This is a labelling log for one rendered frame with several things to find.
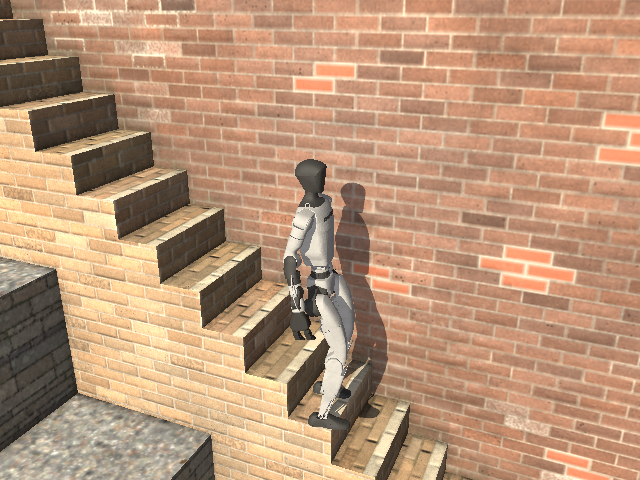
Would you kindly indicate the humanoid robot torso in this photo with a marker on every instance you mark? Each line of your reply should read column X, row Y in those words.
column 317, row 250

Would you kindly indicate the robot right upper arm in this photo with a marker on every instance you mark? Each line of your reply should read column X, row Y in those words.
column 301, row 224

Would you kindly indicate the robot right foot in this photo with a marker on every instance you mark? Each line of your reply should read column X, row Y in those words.
column 332, row 422

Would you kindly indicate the robot left upper arm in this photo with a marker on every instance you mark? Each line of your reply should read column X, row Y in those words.
column 326, row 196

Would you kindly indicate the right robot hand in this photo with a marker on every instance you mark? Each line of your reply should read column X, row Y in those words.
column 301, row 322

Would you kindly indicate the right robot forearm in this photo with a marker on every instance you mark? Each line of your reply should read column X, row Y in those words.
column 290, row 269

